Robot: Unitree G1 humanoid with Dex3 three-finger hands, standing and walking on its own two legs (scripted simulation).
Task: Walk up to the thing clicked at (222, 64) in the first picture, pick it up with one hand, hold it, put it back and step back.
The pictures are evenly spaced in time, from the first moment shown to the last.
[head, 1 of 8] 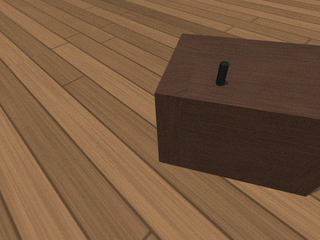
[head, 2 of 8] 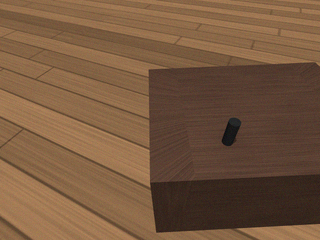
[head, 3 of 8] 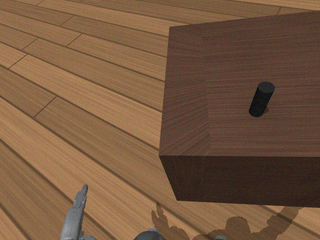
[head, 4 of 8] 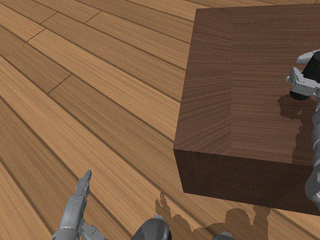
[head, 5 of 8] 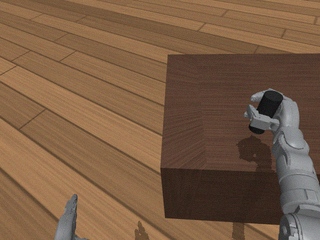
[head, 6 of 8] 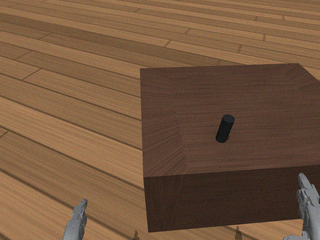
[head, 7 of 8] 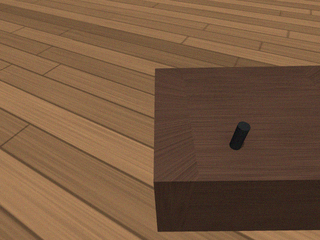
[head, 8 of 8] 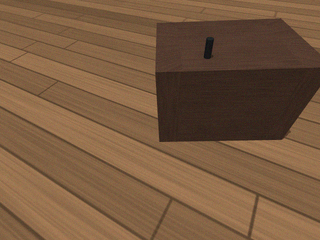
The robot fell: no
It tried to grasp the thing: yes
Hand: right
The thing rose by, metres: 0.24
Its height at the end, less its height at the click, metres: +0.00
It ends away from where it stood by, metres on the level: 0.01
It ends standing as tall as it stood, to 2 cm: yes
